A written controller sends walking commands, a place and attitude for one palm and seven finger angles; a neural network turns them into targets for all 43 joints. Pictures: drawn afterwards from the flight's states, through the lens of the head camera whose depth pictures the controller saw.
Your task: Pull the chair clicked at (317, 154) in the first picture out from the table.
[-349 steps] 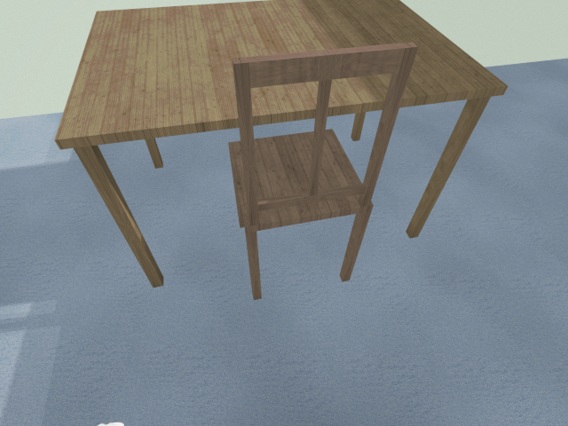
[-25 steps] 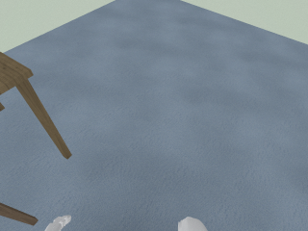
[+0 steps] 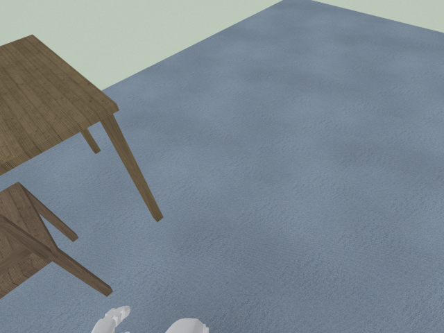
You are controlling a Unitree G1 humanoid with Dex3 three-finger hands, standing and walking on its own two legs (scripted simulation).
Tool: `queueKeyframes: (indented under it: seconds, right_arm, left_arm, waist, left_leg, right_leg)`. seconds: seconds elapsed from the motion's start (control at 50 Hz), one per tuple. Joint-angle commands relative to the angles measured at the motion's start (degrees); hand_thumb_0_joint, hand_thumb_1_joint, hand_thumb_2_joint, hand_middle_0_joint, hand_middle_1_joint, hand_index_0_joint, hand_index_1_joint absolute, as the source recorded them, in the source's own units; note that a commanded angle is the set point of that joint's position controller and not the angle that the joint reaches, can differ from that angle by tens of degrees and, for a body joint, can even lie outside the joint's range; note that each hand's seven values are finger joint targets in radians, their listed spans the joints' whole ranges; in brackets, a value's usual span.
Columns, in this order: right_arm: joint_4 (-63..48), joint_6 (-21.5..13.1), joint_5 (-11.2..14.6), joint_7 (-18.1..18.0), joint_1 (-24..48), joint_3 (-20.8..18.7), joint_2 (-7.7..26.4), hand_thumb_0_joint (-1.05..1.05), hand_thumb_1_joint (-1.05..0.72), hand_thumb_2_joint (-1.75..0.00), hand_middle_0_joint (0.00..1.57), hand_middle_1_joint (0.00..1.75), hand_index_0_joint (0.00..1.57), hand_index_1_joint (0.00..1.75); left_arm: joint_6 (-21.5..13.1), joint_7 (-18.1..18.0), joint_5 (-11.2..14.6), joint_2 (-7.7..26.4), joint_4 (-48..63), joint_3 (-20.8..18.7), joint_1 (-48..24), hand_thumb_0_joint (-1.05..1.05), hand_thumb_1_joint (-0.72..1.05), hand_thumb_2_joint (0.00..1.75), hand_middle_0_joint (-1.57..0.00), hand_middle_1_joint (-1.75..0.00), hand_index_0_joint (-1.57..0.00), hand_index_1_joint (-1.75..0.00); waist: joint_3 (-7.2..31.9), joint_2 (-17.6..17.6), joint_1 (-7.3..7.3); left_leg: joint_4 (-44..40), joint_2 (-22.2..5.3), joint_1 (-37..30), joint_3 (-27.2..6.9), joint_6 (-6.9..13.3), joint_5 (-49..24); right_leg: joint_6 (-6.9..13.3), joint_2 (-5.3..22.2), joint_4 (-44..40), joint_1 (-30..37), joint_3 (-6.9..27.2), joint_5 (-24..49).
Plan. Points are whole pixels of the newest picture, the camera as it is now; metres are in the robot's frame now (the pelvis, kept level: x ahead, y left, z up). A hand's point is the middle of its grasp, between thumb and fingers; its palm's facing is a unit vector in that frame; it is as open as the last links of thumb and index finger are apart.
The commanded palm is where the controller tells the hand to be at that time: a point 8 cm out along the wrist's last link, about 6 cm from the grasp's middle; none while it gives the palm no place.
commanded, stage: turn to face it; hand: left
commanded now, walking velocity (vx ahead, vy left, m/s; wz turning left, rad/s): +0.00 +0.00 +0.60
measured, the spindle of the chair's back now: out of the picture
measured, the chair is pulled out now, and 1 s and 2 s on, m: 0.00 0.00 0.00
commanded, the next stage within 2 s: take the last steps up to it in 1.16 s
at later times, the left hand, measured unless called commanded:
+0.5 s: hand out of the picture -0.06 +0.31 -0.19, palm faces +0.35 -0.91 -0.24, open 7.4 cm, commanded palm none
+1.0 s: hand out of the picture +0.01 +0.37 -0.15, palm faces +0.52 -0.82 -0.25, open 7.4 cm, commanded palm none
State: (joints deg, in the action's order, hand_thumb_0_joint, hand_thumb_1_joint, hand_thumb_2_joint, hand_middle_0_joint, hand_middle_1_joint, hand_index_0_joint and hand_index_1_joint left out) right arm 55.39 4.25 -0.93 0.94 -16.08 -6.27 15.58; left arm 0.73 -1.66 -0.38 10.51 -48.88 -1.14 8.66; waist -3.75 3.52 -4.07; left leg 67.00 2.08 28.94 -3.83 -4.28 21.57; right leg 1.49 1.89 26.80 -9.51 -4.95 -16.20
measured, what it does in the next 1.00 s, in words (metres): steps to the left, turning left: left foot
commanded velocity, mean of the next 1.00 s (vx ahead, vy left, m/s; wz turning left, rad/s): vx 0.00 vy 0.00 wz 0.53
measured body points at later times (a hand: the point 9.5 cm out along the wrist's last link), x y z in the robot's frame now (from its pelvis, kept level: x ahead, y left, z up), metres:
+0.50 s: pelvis -0.01 +0.09 +0.00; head +0.02 +0.15 +0.44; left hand -0.08 +0.36 -0.17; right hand +0.20 -0.11 -0.11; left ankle -0.03 +0.14 -0.74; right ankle -0.01 -0.09 -0.64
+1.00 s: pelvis -0.01 +0.11 +0.01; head +0.01 +0.14 +0.46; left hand -0.02 +0.41 -0.13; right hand +0.09 -0.12 -0.13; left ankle -0.03 +0.14 -0.74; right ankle +0.09 -0.03 -0.67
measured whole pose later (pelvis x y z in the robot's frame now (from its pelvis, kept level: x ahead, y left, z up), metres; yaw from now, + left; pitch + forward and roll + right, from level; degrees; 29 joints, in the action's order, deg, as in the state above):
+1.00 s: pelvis -0.01 +0.11 +0.01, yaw +34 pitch +0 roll -3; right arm 57.3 2.1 -1.2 -1.5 -21.4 -3.3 10.5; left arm 3.6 -2.0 -0.5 14.7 -51.3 -3.0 4.0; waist -3.4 0.4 -4.7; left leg 20.1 10.3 8.5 -14.5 7.5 8.8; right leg -6.3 0.5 55.2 -26.2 2.9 -20.8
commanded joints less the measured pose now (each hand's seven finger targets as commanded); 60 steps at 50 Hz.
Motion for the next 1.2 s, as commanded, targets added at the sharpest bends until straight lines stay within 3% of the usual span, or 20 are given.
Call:
queueKeyframes:
  seconds: [0.0, 0.1, 0.2, 0.24, 0.28, 0.3, 0.32, 0.34, 0.36, 0.38, 0.42, 0.46, 0.48, 0.64, 0.84, 0.9, 1.02, 1.12, 1.18]
  right_arm:
    - [-3.92, -0.26, -0.17, 0.43, 1.54, -0.54, 3.88, 0.00, -0.90, -0.90, 0.20, 0.30, 0.20, 0.30]
    - [-5.82, -0.34, -0.06, 0.60, 8.98, 0.25, 3.42, 0.00, -0.90, -0.90, 0.20, 0.30, 0.20, 0.30]
    - [-7.77, -1.33, 0.51, 0.81, 13.72, 1.45, 2.19, 0.00, -0.90, -0.90, 0.20, 0.30, 0.20, 0.30]
    - [-7.90, -1.90, 0.63, 0.65, 12.72, 1.73, 2.40, 0.00, -0.90, -0.90, 0.20, 0.30, 0.20, 0.30]
    - [-7.14, -2.57, 0.44, 0.46, 8.04, 1.35, 4.16, 0.00, -0.90, -0.90, 0.20, 0.30, 0.20, 0.30]
    - [-6.11, -3.17, 0.19, 0.42, 3.69, 0.48, 7.64, 0.00, -0.90, -0.90, 0.20, 0.30, 0.20, 0.30]
    - [-5.88, -3.65, 0.09, -0.09, -0.68, -1.50, 15.31, 0.00, -0.90, -0.90, 0.20, 0.30, 0.20, 0.30]
    - [-4.42, -3.09, 0.82, -0.50, -4.15, -1.73, 16.93, 0.00, -0.90, -0.90, 0.20, 0.30, 0.20, 0.30]
    - [-4.28, -3.15, 0.54, -1.10, -2.58, -1.21, 14.74, 0.00, -0.90, -0.90, 0.20, 0.30, 0.20, 0.30]
    - [-5.06, -3.34, 0.36, -1.74, 0.40, -0.71, 12.74, 0.00, -0.90, -0.90, 0.20, 0.30, 0.20, 0.30]
    - [-6.66, -3.64, 0.33, -2.04, 5.42, 0.53, 10.04, 0.00, -0.90, -0.90, 0.20, 0.30, 0.20, 0.30]
    - [-6.70, -4.06, 0.51, -2.00, 5.76, 0.87, 9.39, 0.00, -0.90, -0.90, 0.20, 0.30, 0.20, 0.30]
    - [-6.64, -4.14, 0.60, -2.02, 5.51, 0.82, 9.36, 0.00, -0.90, -0.90, 0.20, 0.30, 0.20, 0.30]
    - [-5.03, -3.99, 0.42, -2.25, -0.39, 0.29, 8.24, 0.00, -0.90, -0.90, 0.20, 0.30, 0.20, 0.30]
    - [-2.72, -3.79, -0.21, -3.19, -5.94, 0.40, 6.45, 0.00, -0.90, -0.90, 0.20, 0.30, 0.20, 0.30]
    - [-1.93, -3.64, -0.41, -3.31, -7.00, 0.48, 6.20, 0.00, -0.90, -0.90, 0.20, 0.30, 0.20, 0.30]
    - [-0.59, -3.26, -0.54, -3.52, -8.52, 0.86, 5.76, 0.00, -0.90, -0.90, 0.20, 0.30, 0.20, 0.30]
    - [-0.47, -3.02, -0.60, -3.45, -7.43, 1.06, 5.97, 0.00, -0.90, -0.90, 0.20, 0.30, 0.20, 0.30]
    - [-0.54, -2.97, -0.48, -3.25, -5.77, 1.08, 6.14, 0.00, -0.90, -0.90, 0.20, 0.30, 0.20, 0.30]
  left_arm:
    - [-1.58, -0.60, -0.25, 10.41, 3.18, -3.25, 2.72, 0.00, 0.90, 0.90, -0.20, -0.30, -0.20, -0.30]
    - [-1.37, -0.60, -0.91, 11.97, 1.35, -3.84, 8.06, 0.00, 0.90, 0.90, -0.20, -0.30, -0.20, -0.30]
    - [-0.77, -0.35, -1.42, 14.13, 0.26, -4.59, 10.55, 0.00, 0.90, 0.90, -0.20, -0.30, -0.20, -0.30]
    - [-0.51, -0.35, -1.47, 15.18, -0.02, -5.04, 10.17, 0.00, 0.90, 0.90, -0.20, -0.30, -0.20, -0.30]
    - [-0.27, -0.08, -0.94, 15.45, -0.20, -5.18, 9.31, 0.00, 0.90, 0.90, -0.20, -0.30, -0.20, -0.30]
    - [-0.06, 0.08, -0.51, 13.91, 0.00, -4.92, 9.65, 0.00, 0.90, 0.90, -0.20, -0.30, -0.20, -0.30]
    - [0.05, 0.61, 0.02, 9.87, 2.55, -3.99, 8.28, 0.00, 0.90, 0.90, -0.20, -0.30, -0.20, -0.30]
    - [0.84, 0.09, -0.57, 10.05, 3.86, -3.37, 5.31, 0.00, 0.90, 0.90, -0.20, -0.30, -0.20, -0.30]
    - [1.31, -0.14, -0.87, 10.45, 3.34, -3.47, 4.20, 0.00, 0.90, 0.90, -0.20, -0.30, -0.20, -0.30]
    - [1.33, -0.20, -0.76, 10.35, 2.50, -3.72, 3.02, 0.00, 0.90, 0.90, -0.20, -0.30, -0.20, -0.30]
    - [1.23, 0.32, -0.81, 10.97, 0.71, -4.04, 4.06, 0.00, 0.90, 0.90, -0.20, -0.30, -0.20, -0.30]
    - [1.35, 0.55, -0.80, 11.13, -0.34, -4.08, 5.91, 0.00, 0.90, 0.90, -0.20, -0.30, -0.20, -0.30]
    - [1.44, 0.50, -0.82, 11.07, -0.57, -4.13, 6.29, 0.00, 0.90, 0.90, -0.20, -0.30, -0.20, -0.30]
    - [1.61, -0.31, -0.69, 11.43, 1.19, -4.22, 0.25, 0.00, 0.90, 0.90, -0.20, -0.30, -0.20, -0.30]
    - [1.54, -0.68, -0.15, 10.65, 2.73, -3.78, -6.67, 0.00, 0.90, 0.90, -0.20, -0.30, -0.20, -0.30]
    - [1.43, -0.74, -0.03, 10.19, 3.04, -3.49, -7.83, 0.00, 0.90, 0.90, -0.20, -0.30, -0.20, -0.30]
    - [1.26, -0.89, 0.21, 9.34, 2.89, -2.93, -7.80, 0.00, 0.90, 0.90, -0.20, -0.30, -0.20, -0.30]
    - [0.98, -1.05, 0.42, 8.59, 2.71, -2.50, -6.42, 0.00, 0.90, 0.90, -0.20, -0.30, -0.20, -0.30]
    - [0.66, -1.06, 0.54, 8.16, 2.02, -2.46, -3.55, 0.00, 0.90, 0.90, -0.20, -0.30, -0.20, -0.30]
  waist:
    - [-0.02, -13.98, 3.05]
    - [0.62, -13.91, 5.72]
    - [3.04, -16.49, 7.49]
    - [4.73, -17.14, 7.03]
    - [7.94, -14.75, 4.27]
    - [11.39, -6.04, 1.93]
    - [13.56, 13.92, -0.99]
    - [15.18, 11.39, -1.79]
    - [12.65, 8.10, -0.87]
    - [10.05, 9.45, -0.10]
    - [5.98, 5.06, 2.77]
    - [6.01, 3.39, 3.94]
    - [6.23, 4.21, 4.17]
    - [5.01, 3.10, 2.73]
    - [3.87, 1.29, 0.98]
    - [3.88, 1.21, 0.56]
    - [5.06, 1.81, 0.21]
    - [4.27, 2.51, 0.82]
    - [4.83, 3.11, 1.94]
  left_leg:
    - [4.69, -3.45, 4.51, 1.25, -1.10, -2.78]
    - [-4.21, -4.28, 4.34, 3.50, -1.30, 1.51]
    - [-19.24, -3.29, -3.10, 7.87, 0.14, 4.06]
    - [-25.77, -2.67, -7.37, 9.14, 1.21, 3.19]
    - [-38.66, -1.56, -16.56, 10.03, 2.12, -6.75]
    - [-44.88, -5.93, -28.53, 4.87, 3.71, -16.31]
    - [-45.47, -23.65, -38.56, -18.21, 11.41, -42.66]
    - [-42.94, -27.10, -37.50, -19.33, 16.51, -57.65]
    - [-42.92, -24.78, -35.00, -14.40, 16.40, -56.47]
    - [-42.95, -21.11, -31.90, -13.13, 15.49, -54.39]
    - [-44.33, -16.12, -26.82, -8.81, 12.38, -49.77]
    - [-45.42, -13.66, -26.76, -7.77, 10.43, -48.63]
    - [-45.76, -13.02, -26.79, -7.61, 9.98, -47.76]
    - [-47.52, -12.09, -28.68, -16.40, 8.77, -41.71]
    - [-48.96, -11.93, -28.93, -27.07, 10.78, -33.60]
    - [-48.63, -11.91, -29.27, -28.56, 12.13, -33.91]
    - [-48.35, -11.13, -29.99, -29.72, 12.48, -35.71]
    - [-48.16, -10.99, -26.33, -30.78, 13.66, -35.76]
    - [-47.50, -9.67, -23.40, -29.14, 13.24, -35.25]
  right_leg:
    - [2.95, 15.09, -9.23, 0.52, 6.33, 19.94]
    - [4.74, 17.58, -7.69, 5.32, 5.43, 23.82]
    - [4.91, 18.89, -3.52, 6.41, 1.90, 31.23]
    - [4.23, 19.57, -0.84, 6.37, 0.67, 33.03]
    - [0.63, 17.93, 6.68, 4.56, -3.57, 30.80]
    - [-2.29, 16.14, 17.90, -3.59, -5.19, 22.24]
    - [-7.58, 6.71, 32.03, -23.01, -5.67, -18.43]
    - [-7.28, 5.71, 37.93, -25.30, 1.63, -23.98]
    - [-6.98, 6.90, 40.71, -25.71, 3.69, -20.25]
    - [-7.33, 6.67, 42.29, -26.06, 4.34, -16.52]
    - [-7.93, 5.86, 44.19, -24.86, 5.23, -9.00]
    - [-8.48, 4.87, 43.79, -23.80, 4.92, -5.07]
    - [-8.76, 4.67, 43.23, -23.48, 5.09, -3.74]
    - [-9.61, 3.22, 40.02, -25.82, 7.65, -1.42]
    - [-8.35, 1.20, 32.88, -25.95, 9.83, -3.29]
    - [-7.78, 0.36, 29.81, -24.91, 9.50, -5.02]
    - [-6.56, -1.45, 26.11, -22.11, 9.11, -6.62]
    - [-5.55, -2.59, 20.43, -16.71, 8.87, -7.80]
    - [-4.80, -3.73, 14.81, -11.04, 8.18, -5.94]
